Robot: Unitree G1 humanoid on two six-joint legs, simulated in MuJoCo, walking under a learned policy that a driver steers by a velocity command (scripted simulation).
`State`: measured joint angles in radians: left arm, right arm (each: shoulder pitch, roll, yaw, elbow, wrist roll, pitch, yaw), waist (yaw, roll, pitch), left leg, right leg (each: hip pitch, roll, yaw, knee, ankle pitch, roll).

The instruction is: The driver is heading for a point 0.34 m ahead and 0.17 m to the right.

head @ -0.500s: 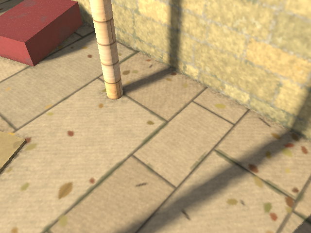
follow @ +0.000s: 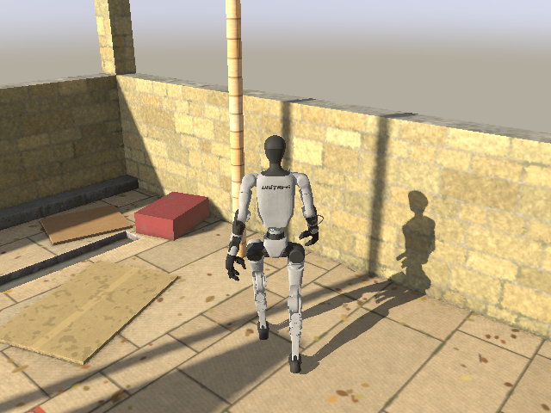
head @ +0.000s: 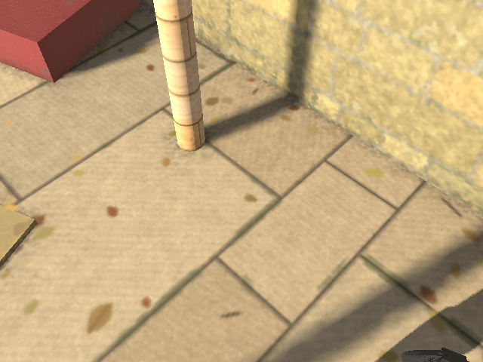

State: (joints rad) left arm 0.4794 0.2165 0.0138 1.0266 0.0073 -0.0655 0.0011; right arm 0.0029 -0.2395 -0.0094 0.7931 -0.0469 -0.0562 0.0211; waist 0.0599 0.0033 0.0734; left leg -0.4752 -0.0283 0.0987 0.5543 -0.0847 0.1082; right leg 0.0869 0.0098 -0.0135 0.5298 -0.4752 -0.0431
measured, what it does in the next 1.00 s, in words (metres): walks ahead: right foot, then left foot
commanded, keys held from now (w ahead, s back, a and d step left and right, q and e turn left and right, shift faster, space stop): w+e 0.34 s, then no key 0.66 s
